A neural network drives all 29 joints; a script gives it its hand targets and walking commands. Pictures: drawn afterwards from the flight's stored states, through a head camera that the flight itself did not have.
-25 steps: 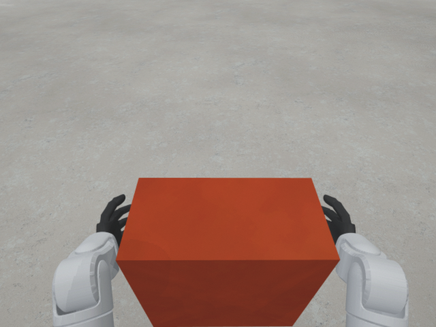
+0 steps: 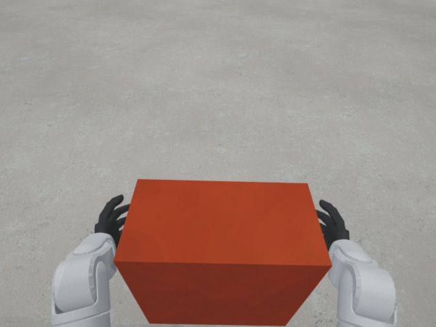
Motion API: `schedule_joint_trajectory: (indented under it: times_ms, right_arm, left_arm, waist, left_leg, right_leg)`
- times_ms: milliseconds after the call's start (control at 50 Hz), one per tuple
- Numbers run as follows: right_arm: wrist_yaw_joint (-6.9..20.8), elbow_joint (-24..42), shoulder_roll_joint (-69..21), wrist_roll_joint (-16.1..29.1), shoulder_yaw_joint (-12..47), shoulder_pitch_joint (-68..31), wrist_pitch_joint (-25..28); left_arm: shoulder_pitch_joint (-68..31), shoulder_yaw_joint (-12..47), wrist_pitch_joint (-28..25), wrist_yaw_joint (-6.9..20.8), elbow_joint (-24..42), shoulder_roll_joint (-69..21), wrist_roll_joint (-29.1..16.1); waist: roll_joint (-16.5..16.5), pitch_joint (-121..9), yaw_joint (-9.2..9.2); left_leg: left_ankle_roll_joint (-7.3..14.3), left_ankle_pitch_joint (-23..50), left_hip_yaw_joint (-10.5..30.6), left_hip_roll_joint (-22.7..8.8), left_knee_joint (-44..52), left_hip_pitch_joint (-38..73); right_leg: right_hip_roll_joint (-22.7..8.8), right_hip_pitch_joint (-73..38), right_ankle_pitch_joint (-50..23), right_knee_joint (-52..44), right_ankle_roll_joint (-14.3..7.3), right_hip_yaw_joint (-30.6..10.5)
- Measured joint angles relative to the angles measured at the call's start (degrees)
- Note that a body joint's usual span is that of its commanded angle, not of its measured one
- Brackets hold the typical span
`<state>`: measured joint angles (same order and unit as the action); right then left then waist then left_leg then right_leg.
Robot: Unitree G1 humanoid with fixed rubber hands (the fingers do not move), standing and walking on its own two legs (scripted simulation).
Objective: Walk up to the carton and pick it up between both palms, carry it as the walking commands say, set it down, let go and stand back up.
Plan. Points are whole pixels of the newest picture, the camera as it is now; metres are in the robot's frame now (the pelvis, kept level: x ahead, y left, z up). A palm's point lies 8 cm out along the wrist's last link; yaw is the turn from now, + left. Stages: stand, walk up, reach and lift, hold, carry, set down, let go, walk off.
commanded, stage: carry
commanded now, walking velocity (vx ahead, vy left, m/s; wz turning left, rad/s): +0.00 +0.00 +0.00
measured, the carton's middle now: (219, 261) +0.25 +0.01 +0.00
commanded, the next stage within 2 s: hold in 1.66 s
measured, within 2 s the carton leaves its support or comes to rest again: neither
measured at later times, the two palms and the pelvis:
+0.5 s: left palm (130, 242) +0.26 +0.17 +0.06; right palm (346, 248) +0.25 -0.21 +0.05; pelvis +0.00 -0.03 +0.00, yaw +0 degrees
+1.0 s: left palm (141, 240) +0.27 +0.15 +0.04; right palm (351, 245) +0.26 -0.23 +0.04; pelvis +0.01 -0.04 +0.00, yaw +0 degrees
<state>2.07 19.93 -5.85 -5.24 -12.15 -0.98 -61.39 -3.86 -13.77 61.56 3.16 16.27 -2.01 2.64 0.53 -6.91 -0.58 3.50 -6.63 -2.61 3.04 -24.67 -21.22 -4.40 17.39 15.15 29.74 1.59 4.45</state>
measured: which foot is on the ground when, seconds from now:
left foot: down 0.00-1.00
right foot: down 0.00-1.00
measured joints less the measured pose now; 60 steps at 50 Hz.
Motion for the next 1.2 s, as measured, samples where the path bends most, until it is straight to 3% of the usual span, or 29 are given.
schedule_joint_trajectory:
  times_ms: [280, 1200]
  right_arm:
    - [0.4, -6.0, 2.0, 0.0, 0.7, -1.0, 3.7]
    - [0.8, -12.1, 3.0, -0.6, 2.6, 0.4, 13.0]
  left_arm:
    - [0.2, 0.6, -4.5, 0.4, -5.2, -0.2, 1.6]
    - [2.2, 2.8, -13.8, 0.7, -10.7, 1.7, 1.8]
  waist:
    - [-1.4, -0.3, 0.82]
    - [-0.4, 0.9, 0.76]
  left_leg:
    - [-1.6, -1.1, 0.8, -2.0, -2.6, -1.4]
    - [-4.0, -3.0, 2.0, -3.5, -4.0, -0.7]
  right_leg:
    - [2.0, 0.5, 0.4, 0.8, -1.6, 0.7]
    - [3.5, -0.2, 2.9, 2.5, -3.9, 1.7]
